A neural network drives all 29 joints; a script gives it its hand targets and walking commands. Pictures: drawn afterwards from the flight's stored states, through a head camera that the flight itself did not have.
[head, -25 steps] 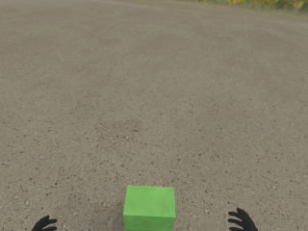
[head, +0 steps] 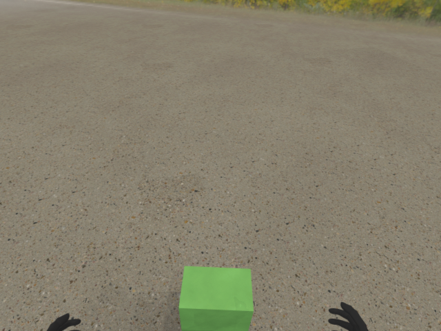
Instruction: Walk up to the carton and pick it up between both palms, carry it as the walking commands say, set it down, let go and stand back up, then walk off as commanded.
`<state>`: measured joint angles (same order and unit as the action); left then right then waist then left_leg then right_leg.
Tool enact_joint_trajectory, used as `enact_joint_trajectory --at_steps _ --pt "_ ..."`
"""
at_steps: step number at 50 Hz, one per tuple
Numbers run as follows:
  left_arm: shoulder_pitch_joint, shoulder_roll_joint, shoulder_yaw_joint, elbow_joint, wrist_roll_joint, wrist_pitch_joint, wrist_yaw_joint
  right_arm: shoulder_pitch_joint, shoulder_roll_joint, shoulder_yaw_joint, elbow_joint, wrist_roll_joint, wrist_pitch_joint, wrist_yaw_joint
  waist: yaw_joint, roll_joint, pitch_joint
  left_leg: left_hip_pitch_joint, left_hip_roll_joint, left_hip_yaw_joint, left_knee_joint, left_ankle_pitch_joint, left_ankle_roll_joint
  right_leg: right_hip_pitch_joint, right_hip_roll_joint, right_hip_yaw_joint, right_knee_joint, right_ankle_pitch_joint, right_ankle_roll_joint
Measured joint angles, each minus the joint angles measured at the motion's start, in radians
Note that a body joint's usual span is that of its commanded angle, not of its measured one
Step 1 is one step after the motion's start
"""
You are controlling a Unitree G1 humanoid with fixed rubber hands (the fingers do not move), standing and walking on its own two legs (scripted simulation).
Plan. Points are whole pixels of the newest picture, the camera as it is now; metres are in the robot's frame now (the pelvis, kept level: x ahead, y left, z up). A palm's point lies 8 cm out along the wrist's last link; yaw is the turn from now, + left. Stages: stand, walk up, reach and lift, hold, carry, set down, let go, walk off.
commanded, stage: walk off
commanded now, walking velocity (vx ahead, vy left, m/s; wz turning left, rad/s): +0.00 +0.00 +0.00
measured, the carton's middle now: (216, 300) +0.47 -0.02 -0.65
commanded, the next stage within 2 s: none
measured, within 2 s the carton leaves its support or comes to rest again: neither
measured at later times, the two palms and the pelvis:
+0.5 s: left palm out of the picture +0.09 +0.18 -0.08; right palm out of the picture +0.06 -0.36 -0.13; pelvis -0.01 -0.09 -0.01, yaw -5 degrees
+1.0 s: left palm out of the picture +0.05 -0.09 -0.12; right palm out of the picture -0.06 -0.64 -0.17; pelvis -0.07 -0.37 -0.05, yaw -16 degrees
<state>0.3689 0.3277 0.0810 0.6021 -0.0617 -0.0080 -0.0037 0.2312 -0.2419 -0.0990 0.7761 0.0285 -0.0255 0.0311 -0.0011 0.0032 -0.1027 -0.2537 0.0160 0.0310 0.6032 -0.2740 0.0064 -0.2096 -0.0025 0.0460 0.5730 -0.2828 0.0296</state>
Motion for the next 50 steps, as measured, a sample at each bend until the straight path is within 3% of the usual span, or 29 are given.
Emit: enact_joint_trajectory --at_steps 10,16,20,26,28,30,33,35,37,38,39,40,41,42,43,44,45,47,50 --pt "0.009 -0.027 0.000 0.017 0.000 0.026 -0.005 0.001 -0.011 0.000 0.008 0.000 0.030 0.000 -0.002 0.014 0.002 0.000 0.000 0.000 0.000 0.004 0.000 -0.003 0.000 0.000 0.006 -0.003 0.003" --pt "0.029 -0.049 0.000 0.017 0.000 0.082 -0.019 0.021 -0.011 0.000 0.008 0.000 0.067 -0.014 -0.016 0.014 0.003 0.001 0.015 0.003 0.000 0.005 -0.003 -0.105 0.000 -0.001 0.380 -0.119 0.006" --pt "0.031 -0.045 0.000 0.016 0.000 0.098 -0.027 0.029 -0.011 0.000 0.008 0.000 0.075 -0.028 -0.008 0.012 0.012 0.000 0.053 0.010 -0.001 0.005 -0.032 -0.121 0.000 0.000 0.457 -0.123 0.018" --pt "0.031 -0.051 0.000 0.016 0.000 0.108 -0.039 0.029 -0.011 0.000 0.008 0.000 0.080 -0.041 -0.001 0.012 0.020 -0.017 0.113 0.049 0.000 0.007 -0.101 -0.120 -0.006 0.000 0.276 -0.139 0.019" --pt "0.031 -0.074 -0.001 0.016 0.000 0.106 -0.040 0.029 -0.019 0.000 0.009 0.000 0.091 -0.045 0.002 0.037 0.028 -0.023 0.141 0.052 0.016 -0.007 -0.106 -0.114 0.022 -0.012 0.251 -0.185 -0.060" --pt "0.031 -0.101 -0.005 0.016 0.000 0.100 -0.041 0.033 -0.022 0.000 0.010 0.000 0.111 -0.046 0.007 0.040 0.036 -0.055 0.131 0.056 0.154 -0.129 -0.106 -0.113 0.033 -0.010 0.246 -0.158 -0.138" --pt "0.031 -0.132 -0.012 0.016 0.000 0.093 -0.040 0.032 -0.022 0.000 0.009 0.000 0.123 -0.049 0.020 0.039 0.037 -0.162 0.091 0.056 0.402 -0.180 -0.106 -0.111 0.045 -0.010 0.154 -0.099 -0.157" --pt "0.032 -0.144 -0.012 0.016 0.000 0.093 -0.028 0.032 -0.022 0.000 0.008 0.000 0.124 -0.049 0.036 0.039 0.037 -0.219 0.071 0.055 0.483 -0.181 -0.106 -0.111 0.064 -0.010 0.070 -0.040 -0.158" --pt "0.032 -0.146 -0.012 0.016 0.000 0.092 -0.018 0.033 -0.022 0.000 0.008 0.000 0.124 -0.049 0.051 0.036 0.039 -0.241 0.057 0.054 0.495 -0.181 -0.106 -0.107 0.089 -0.010 -0.010 0.017 -0.144" --pt "0.032 -0.145 -0.012 0.016 0.000 0.093 -0.015 0.033 -0.022 0.000 0.008 0.000 0.123 -0.049 0.058 0.037 0.040 -0.239 0.052 0.054 0.485 -0.184 -0.106 -0.104 0.106 -0.011 -0.047 0.049 -0.106" --pt "0.032 -0.141 -0.012 0.015 0.000 0.095 -0.013 0.033 -0.022 0.000 0.007 0.000 0.119 -0.049 0.062 0.036 0.043 -0.216 0.046 0.052 0.423 -0.193 -0.104 -0.104 0.124 -0.011 -0.076 0.090 -0.022" --pt "0.028 -0.134 -0.012 0.016 0.000 0.097 -0.010 0.032 -0.024 0.000 0.005 0.000 0.106 -0.052 0.064 0.037 0.062 -0.149 0.042 0.053 0.276 -0.191 -0.085 -0.123 0.148 -0.014 -0.055 0.148 0.106" --pt "0.026 -0.120 -0.012 0.018 0.000 0.097 -0.008 0.027 -0.028 -0.001 0.002 0.000 0.084 -0.064 0.059 0.044 0.092 -0.056 0.049 0.050 0.091 -0.109 -0.049 -0.206 0.184 -0.018 0.126 0.156 0.228" --pt "0.029 -0.102 -0.012 0.019 0.001 0.096 -0.004 0.030 -0.040 -0.002 0.000 0.000 0.066 -0.082 0.039 0.062 0.114 0.019 0.083 0.050 -0.016 0.063 -0.021 -0.316 0.223 -0.023 0.441 0.039 0.255" --pt "0.031 -0.081 -0.012 0.018 0.000 0.096 0.002 0.044 -0.051 -0.001 0.001 0.000 0.067 -0.099 0.011 0.075 0.116 0.059 0.127 0.053 -0.055 0.104 -0.010 -0.404 0.228 -0.029 0.697 -0.049 0.223" --pt "0.026 -0.057 -0.012 0.017 0.000 0.096 0.004 0.062 -0.054 0.000 0.002 0.000 0.078 -0.108 -0.010 0.074 0.114 0.081 0.160 0.054 -0.058 -0.006 -0.015 -0.457 0.201 -0.022 0.870 -0.099 0.169" --pt "0.017 -0.030 -0.012 0.016 0.000 0.096 0.006 0.072 -0.043 0.001 0.016 0.000 0.087 -0.111 -0.016 0.047 0.113 0.086 0.178 0.053 -0.038 -0.107 -0.054 -0.478 0.155 0.011 0.958 -0.119 0.124" --pt "0.012 0.009 -0.012 0.014 0.000 0.097 0.001 0.077 -0.009 0.001 0.053 0.000 0.103 -0.111 0.020 -0.029 0.094 0.087 0.195 0.062 -0.006 -0.134 -0.172 -0.475 0.054 0.072 0.899 -0.108 0.085" --pt "0.030 -0.001 -0.013 0.013 0.000 0.099 -0.019 0.054 -0.008 0.001 0.055 0.000 0.104 -0.093 0.086 -0.051 0.087 0.100 0.263 0.079 0.008 -0.120 -0.216 -0.402 -0.044 0.072 0.529 -0.107 0.077"
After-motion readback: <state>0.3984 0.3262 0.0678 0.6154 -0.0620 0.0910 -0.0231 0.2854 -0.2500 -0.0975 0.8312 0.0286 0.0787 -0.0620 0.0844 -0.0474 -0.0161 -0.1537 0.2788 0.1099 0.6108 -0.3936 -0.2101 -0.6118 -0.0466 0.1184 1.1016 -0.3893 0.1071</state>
